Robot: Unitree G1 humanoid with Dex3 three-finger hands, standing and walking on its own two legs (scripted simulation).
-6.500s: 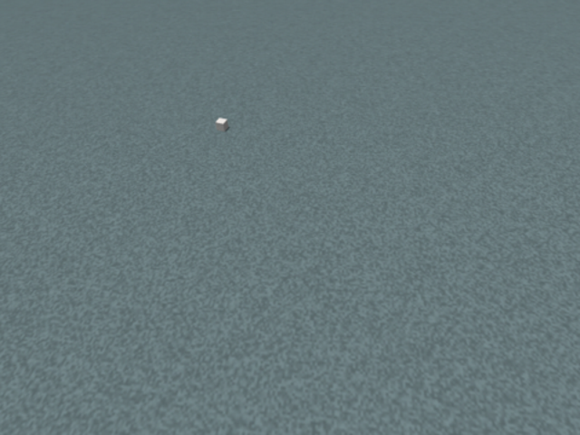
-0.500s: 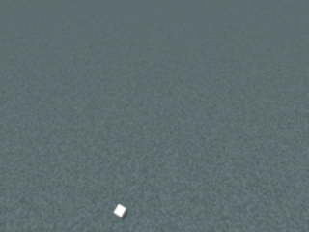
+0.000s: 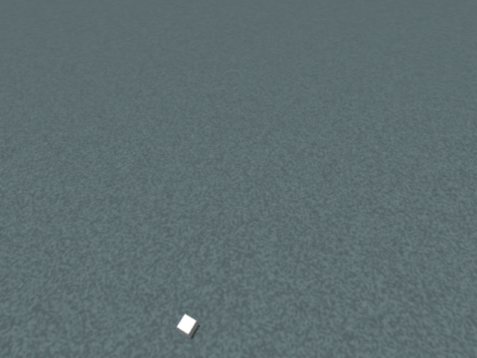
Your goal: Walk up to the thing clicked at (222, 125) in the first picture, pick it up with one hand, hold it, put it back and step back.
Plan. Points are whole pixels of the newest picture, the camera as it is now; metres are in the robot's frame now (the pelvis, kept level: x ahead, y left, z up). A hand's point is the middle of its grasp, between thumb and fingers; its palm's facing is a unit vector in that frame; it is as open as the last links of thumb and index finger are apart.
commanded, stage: stand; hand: left
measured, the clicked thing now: (187, 326) +0.41 +0.24 -0.76
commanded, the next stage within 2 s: none
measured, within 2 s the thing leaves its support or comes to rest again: neither
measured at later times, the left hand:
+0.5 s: hand out of the picture +0.07 +0.25 -0.15, palm faces -0.02 -0.94 -0.34, open 7.3 cm
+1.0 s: hand out of the picture +0.07 +0.24 -0.16, palm faces -0.02 -0.94 -0.34, open 7.3 cm
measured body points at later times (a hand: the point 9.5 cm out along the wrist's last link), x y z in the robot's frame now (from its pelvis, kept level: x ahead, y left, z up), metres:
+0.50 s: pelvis +0.00 -0.01 +0.00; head +0.00 -0.01 +0.45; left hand +0.08 +0.29 -0.13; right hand +0.08 -0.31 -0.14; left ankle +0.01 +0.12 -0.75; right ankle -0.01 -0.14 -0.75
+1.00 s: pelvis +0.00 -0.01 +0.00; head +0.01 -0.01 +0.45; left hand +0.07 +0.29 -0.13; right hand +0.08 -0.31 -0.13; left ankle +0.01 +0.12 -0.75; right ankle -0.01 -0.14 -0.75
